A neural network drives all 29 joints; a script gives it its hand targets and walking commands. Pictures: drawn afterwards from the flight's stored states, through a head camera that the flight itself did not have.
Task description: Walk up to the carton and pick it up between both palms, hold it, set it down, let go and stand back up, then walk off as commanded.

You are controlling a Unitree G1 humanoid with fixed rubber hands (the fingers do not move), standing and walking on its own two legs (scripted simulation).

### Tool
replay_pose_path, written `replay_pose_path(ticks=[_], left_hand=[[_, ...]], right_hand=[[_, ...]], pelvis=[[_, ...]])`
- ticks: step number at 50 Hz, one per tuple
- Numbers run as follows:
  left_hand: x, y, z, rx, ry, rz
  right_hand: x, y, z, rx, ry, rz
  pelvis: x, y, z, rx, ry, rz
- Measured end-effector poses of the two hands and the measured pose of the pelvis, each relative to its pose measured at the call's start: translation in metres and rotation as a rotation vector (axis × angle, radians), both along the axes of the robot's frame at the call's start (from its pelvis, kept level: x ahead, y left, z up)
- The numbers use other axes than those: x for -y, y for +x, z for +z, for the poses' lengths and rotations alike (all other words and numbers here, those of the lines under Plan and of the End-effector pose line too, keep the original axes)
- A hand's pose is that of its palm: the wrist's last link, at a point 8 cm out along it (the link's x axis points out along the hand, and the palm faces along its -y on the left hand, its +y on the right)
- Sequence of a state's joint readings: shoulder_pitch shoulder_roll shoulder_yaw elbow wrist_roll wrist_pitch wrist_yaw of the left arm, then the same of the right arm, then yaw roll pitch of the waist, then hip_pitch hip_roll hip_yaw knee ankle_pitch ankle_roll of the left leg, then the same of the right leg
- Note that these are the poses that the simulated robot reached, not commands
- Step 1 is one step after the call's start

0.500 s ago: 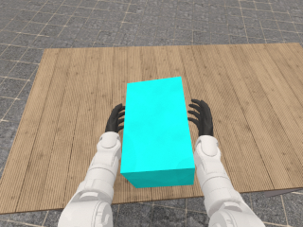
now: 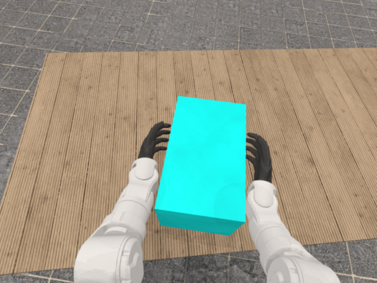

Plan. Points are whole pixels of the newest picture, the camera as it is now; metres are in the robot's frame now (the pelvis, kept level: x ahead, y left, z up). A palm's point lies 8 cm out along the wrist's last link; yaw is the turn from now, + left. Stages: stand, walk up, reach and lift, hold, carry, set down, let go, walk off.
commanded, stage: set down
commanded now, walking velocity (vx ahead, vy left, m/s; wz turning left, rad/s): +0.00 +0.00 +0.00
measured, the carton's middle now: (203, 164) +0.38 -0.03 -0.06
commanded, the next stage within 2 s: none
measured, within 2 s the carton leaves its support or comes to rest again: rests again in 0.76 s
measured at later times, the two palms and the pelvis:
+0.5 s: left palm (156, 152) +0.40 +0.08 -0.04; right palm (265, 178) +0.33 -0.16 -0.04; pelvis -0.01 -0.01 -0.01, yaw +0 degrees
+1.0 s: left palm (135, 142) +0.40 +0.12 +0.03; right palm (272, 163) +0.34 -0.15 +0.03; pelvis -0.04 +0.01 -0.01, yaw +0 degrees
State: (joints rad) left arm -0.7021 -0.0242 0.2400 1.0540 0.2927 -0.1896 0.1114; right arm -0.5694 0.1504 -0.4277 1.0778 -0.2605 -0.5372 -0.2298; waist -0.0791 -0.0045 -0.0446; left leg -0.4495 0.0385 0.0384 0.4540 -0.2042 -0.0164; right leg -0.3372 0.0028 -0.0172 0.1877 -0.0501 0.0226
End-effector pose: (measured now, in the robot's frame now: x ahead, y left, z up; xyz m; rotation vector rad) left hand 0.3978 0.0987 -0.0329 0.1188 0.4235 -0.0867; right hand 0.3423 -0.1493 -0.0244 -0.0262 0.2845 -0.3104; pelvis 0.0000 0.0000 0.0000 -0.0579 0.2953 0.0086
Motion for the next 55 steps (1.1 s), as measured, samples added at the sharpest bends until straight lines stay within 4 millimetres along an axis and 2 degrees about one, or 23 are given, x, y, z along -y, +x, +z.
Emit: replay_pose_path(ticks=[5, 13, 17, 22, 28, 35, 42, 46, 50, 55], left_hand=[[-0.001, 0.001, 0.0, 0.052, -0.038, 0.025], [0.004, 0.007, 0.019, 0.103, -0.045, 0.029], [0.011, 0.009, 0.015, 0.077, -0.023, 0.0], [0.017, 0.007, -0.003, 0.038, -0.004, -0.04], [0.016, 0.004, -0.002, 0.042, -0.01, -0.047], [0.005, 0.002, 0.01, 0.074, -0.043, -0.021], [-0.009, 0.009, 0.047, 0.134, -0.078, 0.013], [-0.016, 0.008, 0.062, 0.117, -0.077, 0.021], [-0.02, -0.002, 0.063, 0.081, -0.089, 0.034], [-0.02, -0.029, 0.046, 0.026, -0.082, 0.031]], right_hand=[[0.0, 0.005, 0.004, 0.054, 0.001, 0.01], [0.004, 0.011, 0.02, 0.107, 0.014, 0.008], [0.01, 0.006, 0.011, 0.077, 0.026, -0.016], [0.015, -0.007, -0.014, 0.02, 0.044, -0.047], [0.013, -0.011, -0.013, 0.019, 0.045, -0.055], [0.005, -0.009, -0.002, 0.028, 0.027, -0.034], [0.002, 0.006, 0.034, 0.07, -0.051, 0.017], [0.006, 0.007, 0.052, 0.092, -0.057, 0.001], [0.005, -0.001, 0.055, 0.084, -0.03, -0.02], [-0.002, -0.021, 0.047, 0.063, -0.011, -0.005]], pelvis=[[0.003, 0.001, -0.004, -0.048, 0.002, -0.001], [0.007, 0.005, -0.003, -0.059, 0.008, -0.001], [0.01, 0.002, -0.005, -0.057, 0.011, -0.001], [0.013, -0.006, -0.012, -0.051, 0.014, -0.002], [0.013, -0.014, -0.008, -0.063, 0.013, 0.0], [0.005, -0.016, -0.01, -0.071, 0.002, -0.001], [-0.004, -0.021, -0.01, -0.062, -0.008, -0.002], [-0.007, -0.029, -0.008, -0.043, -0.011, -0.002], [-0.008, -0.039, -0.01, -0.03, -0.012, -0.003], [-0.006, -0.056, -0.012, -0.007, -0.009, -0.005]])
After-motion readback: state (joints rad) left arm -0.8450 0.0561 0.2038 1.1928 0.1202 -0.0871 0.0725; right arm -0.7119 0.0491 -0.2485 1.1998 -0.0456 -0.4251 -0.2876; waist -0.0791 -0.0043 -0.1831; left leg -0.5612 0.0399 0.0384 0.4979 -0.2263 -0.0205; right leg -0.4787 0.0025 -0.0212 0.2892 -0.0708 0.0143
